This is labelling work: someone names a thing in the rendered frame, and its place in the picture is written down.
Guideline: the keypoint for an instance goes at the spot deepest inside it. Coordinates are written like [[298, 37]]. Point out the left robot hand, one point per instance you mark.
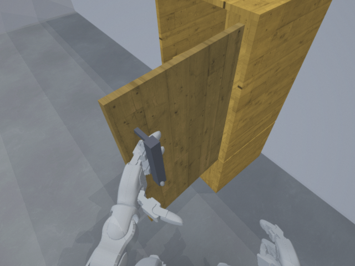
[[134, 178]]

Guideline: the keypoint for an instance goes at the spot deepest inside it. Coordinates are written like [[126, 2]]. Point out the handle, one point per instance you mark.
[[154, 155]]

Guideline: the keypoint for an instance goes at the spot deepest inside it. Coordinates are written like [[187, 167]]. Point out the right robot hand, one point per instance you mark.
[[282, 253]]

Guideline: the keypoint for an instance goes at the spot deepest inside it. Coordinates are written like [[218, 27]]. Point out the cupboard door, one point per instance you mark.
[[187, 100]]

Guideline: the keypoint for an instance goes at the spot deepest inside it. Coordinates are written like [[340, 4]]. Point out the robot left forearm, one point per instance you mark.
[[120, 233]]

